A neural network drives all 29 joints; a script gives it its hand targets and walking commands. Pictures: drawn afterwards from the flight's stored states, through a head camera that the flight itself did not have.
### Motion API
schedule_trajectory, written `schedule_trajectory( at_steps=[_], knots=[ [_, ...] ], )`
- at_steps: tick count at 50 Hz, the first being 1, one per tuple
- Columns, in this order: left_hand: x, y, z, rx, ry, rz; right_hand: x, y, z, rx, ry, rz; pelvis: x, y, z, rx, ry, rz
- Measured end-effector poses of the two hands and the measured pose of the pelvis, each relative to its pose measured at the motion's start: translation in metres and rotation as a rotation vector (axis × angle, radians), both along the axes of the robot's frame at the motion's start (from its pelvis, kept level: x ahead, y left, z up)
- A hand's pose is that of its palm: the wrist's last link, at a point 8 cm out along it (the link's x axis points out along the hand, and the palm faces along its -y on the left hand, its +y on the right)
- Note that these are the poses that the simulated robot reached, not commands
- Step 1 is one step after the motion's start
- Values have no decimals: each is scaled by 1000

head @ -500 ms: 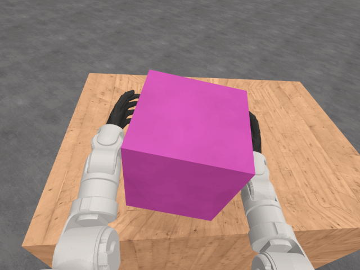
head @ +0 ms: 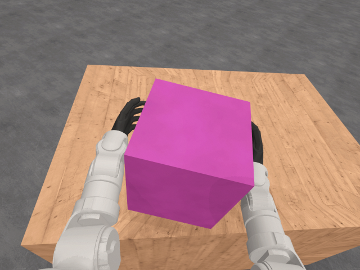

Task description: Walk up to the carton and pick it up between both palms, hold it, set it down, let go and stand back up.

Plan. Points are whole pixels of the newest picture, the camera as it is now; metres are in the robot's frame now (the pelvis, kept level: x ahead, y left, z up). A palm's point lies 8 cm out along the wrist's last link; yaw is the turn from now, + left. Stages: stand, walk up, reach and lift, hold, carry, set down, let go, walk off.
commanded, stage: set down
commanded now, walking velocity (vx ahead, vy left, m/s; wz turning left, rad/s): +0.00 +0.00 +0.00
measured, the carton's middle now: (185, 159) +0.34 -0.02 +0.06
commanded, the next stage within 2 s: none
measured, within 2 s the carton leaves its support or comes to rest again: rests again in 0.94 s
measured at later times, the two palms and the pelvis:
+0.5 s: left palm (128, 135) +0.41 +0.12 +0.06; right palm (248, 164) +0.34 -0.18 +0.04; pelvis +0.01 +0.00 +0.00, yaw +0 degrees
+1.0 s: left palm (129, 144) +0.41 +0.12 +0.02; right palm (245, 171) +0.34 -0.18 +0.02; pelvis +0.01 +0.00 +0.00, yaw +0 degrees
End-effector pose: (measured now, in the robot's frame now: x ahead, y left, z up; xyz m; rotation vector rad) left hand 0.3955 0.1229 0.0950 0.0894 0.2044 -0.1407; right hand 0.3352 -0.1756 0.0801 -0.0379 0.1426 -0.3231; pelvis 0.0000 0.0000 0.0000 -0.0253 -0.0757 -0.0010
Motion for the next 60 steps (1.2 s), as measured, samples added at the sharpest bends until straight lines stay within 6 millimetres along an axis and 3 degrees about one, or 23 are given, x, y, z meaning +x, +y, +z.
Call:
schedule_trajectory(
  at_steps=[18,40,60],
  knots=[
    [15,-5,-29,0,33,-27,6,-4,-24,-14,33,-27,7,0,0,0,67,-1],
    [17,-9,-65,6,65,-47,2,-5,-58,-21,63,-44,8,-1,0,1,143,-3],
    [14,-6,-78,12,43,-41,1,-2,-64,-30,41,-42,3,-1,0,2,195,-4]
  ],
)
